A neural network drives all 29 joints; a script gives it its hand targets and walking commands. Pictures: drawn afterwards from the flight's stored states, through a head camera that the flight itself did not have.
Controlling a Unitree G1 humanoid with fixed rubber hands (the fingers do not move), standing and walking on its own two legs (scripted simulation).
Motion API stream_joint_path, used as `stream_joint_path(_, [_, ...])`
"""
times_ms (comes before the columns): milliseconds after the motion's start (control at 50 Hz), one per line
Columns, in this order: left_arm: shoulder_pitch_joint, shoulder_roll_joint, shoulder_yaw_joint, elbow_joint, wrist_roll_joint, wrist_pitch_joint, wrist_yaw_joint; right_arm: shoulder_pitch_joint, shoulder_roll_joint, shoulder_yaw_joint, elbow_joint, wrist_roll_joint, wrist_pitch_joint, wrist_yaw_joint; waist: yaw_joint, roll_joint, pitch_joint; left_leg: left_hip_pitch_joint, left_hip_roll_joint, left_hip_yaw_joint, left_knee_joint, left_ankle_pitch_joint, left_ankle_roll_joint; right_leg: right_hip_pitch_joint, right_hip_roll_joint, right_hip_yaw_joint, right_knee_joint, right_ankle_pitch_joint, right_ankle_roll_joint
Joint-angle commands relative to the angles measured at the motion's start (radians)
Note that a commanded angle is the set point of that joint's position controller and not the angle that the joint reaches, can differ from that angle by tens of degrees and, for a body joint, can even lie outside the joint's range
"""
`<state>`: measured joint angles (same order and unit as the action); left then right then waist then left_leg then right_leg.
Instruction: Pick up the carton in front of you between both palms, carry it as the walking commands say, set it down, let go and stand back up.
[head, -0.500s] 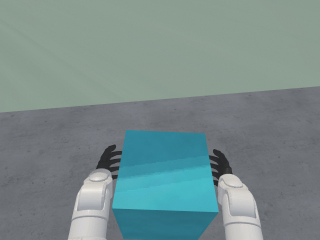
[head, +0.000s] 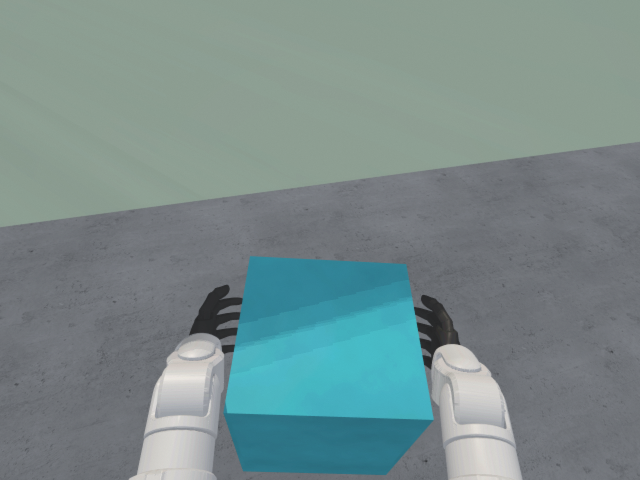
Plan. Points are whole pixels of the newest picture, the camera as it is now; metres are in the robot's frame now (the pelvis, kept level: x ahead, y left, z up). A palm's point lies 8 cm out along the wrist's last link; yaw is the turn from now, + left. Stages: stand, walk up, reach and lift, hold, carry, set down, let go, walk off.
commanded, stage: set down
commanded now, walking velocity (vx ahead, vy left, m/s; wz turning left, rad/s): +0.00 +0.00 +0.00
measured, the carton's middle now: (321, 371) +0.30 +0.00 -0.04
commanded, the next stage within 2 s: none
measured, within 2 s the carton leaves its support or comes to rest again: neither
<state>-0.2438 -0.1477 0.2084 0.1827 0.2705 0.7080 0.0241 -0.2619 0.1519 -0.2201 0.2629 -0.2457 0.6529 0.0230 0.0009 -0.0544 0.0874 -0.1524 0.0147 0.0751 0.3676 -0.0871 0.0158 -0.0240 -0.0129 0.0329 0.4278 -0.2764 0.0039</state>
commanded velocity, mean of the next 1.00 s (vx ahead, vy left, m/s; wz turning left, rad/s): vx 0.00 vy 0.00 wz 0.00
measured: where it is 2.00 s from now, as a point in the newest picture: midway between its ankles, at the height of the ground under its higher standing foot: outside the picture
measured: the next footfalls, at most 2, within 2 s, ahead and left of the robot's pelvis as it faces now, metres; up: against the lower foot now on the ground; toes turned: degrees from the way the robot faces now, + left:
none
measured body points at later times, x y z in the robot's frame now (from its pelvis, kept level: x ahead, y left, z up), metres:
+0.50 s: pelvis -0.03 +0.02 -0.06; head +0.13 +0.04 +0.36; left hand +0.35 +0.16 -0.12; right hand +0.36 -0.15 -0.11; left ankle +0.08 +0.11 -0.74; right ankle -0.01 -0.13 -0.74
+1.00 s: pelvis -0.05 -0.03 -0.19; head +0.19 +0.00 +0.19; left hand +0.40 +0.16 -0.28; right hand +0.41 -0.15 -0.27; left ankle +0.08 +0.11 -0.74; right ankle -0.01 -0.13 -0.74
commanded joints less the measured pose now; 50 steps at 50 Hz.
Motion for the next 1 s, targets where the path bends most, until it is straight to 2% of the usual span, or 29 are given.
stream_joint_path(0, [-0.515,-0.921,-0.551,-0.010,-0.236,-0.038,-0.237,-0.521,0.850,0.466,-0.016,0.174,-0.052,0.211,-0.021,0.044,-0.242,0.467,-0.079,-0.150,0.027,-0.040,-0.017,-0.415,0.067,0.076,-0.150,-0.051,-0.084])
stream_joint_path(60, [-0.594,-0.952,-0.470,0.103,-0.201,-0.058,-0.238,-0.620,0.829,0.382,0.086,0.128,-0.088,0.239,-0.019,0.056,-0.224,0.441,-0.069,-0.174,0.036,-0.155,-0.020,-0.452,0.072,0.071,-0.111,-0.121,-0.098])
stream_joint_path(160, [-0.715,-0.912,-0.237,0.326,-0.091,-0.126,-0.215,-0.775,0.759,0.163,0.295,0.001,-0.171,0.264,-0.007,0.070,-0.190,0.302,-0.047,-0.227,0.071,-0.296,-0.021,-0.507,0.088,0.064,0.017,-0.159,-0.092])
stream_joint_path(240, [-0.724,-0.777,-0.052,0.406,0.009,-0.192,-0.174,-0.770,0.629,-0.017,0.400,-0.109,-0.231,0.240,0.000,0.076,-0.179,0.192,-0.056,-0.218,0.136,-0.273,-0.021,-0.615,0.098,0.058,0.108,-0.146,-0.078])
stream_joint_path(300, [-0.702,-0.694,0.000,0.423,0.042,-0.263,-0.148,-0.748,0.551,-0.071,0.420,-0.139,-0.291,0.221,0.003,0.065,-0.230,0.104,-0.066,-0.204,0.218,-0.168,-0.020,-0.727,0.110,0.053,0.181,-0.106,-0.070])
stream_joint_path(360, [-0.709,-0.686,-0.042,0.420,0.025,-0.359,-0.128,-0.752,0.543,-0.031,0.415,-0.109,-0.373,0.212,-0.007,0.053,-0.329,0.041,-0.079,-0.201,0.313,-0.027,-0.014,-0.832,0.126,0.052,0.250,-0.063,-0.060])
stream_joint_path(460, [-0.799,-0.764,-0.198,0.419,-0.021,-0.517,-0.108,-0.827,0.622,0.122,0.406,-0.011,-0.516,0.225,-0.029,0.048,-0.612,-0.003,-0.098,-0.216,0.512,0.170,-0.007,-1.074,0.152,0.027,0.403,-0.025,-0.033])
stream_joint_path(560, [-0.907,-0.840,-0.403,0.307,-0.099,-0.572,-0.095,-0.928,0.726,0.331,0.320,0.123,-0.563,0.211,-0.020,0.072,-1.065,0.010,-0.111,-0.199,0.697,0.341,-0.017,-1.229,0.179,-0.006,0.552,0.031,-0.010])
stream_joint_path(600, [-0.920,-0.834,-0.440,0.277,-0.118,-0.562,-0.096,-0.947,0.754,0.381,0.293,0.159,-0.550,0.197,-0.004,0.075,-1.162,-0.057,-0.124,-0.172,0.751,0.316,-0.018,-1.263,0.182,-0.009,0.595,0.034,-0.002])
stream_joint_path(640, [-0.934,-0.825,-0.447,0.277,-0.123,-0.541,-0.109,-0.969,0.781,0.403,0.286,0.176,-0.526,0.190,0.010,0.071,-1.162,-0.192,-0.136,-0.140,0.786,0.210,-0.021,-1.286,0.183,-0.009,0.623,-0.001,0.004])
stream_joint_path(700, [-0.971,-0.820,-0.425,0.313,-0.121,-0.496,-0.145,-1.003,0.829,0.390,0.317,0.172,-0.476,0.190,0.030,0.056,-1.085,-0.414,-0.142,-0.100,0.817,0.034,-0.023,-1.311,0.184,-0.004,0.654,-0.087,0.010])
stream_joint_path(760, [-1.002,-0.821,-0.373,0.374,-0.110,-0.453,-0.185,-1.030,0.862,0.347,0.370,0.153,-0.430,0.190,0.039,0.045,-1.024,-0.585,-0.144,-0.077,0.858,-0.050,-0.019,-1.348,0.183,0.005,0.681,-0.138,0.012])
stream_joint_path(860, [-1.044,-0.813,-0.290,0.465,-0.093,-0.426,-0.231,-1.077,0.866,0.285,0.418,0.126,-0.401,0.179,0.039,0.033,-1.021,-0.789,-0.150,-0.060,0.938,-0.041,-0.012,-1.399,0.188,0.010,0.750,-0.097,0.020])
stream_joint_path(980, [-1.093,-0.789,-0.255,0.502,-0.102,-0.450,-0.234,-1.131,0.839,0.276,0.420,0.130,-0.429,0.148,0.042,0.031,-1.110,-0.931,-0.153,-0.056,1.043,0.024,-0.019,-1.473,0.200,0.002,0.860,-0.008,0.030])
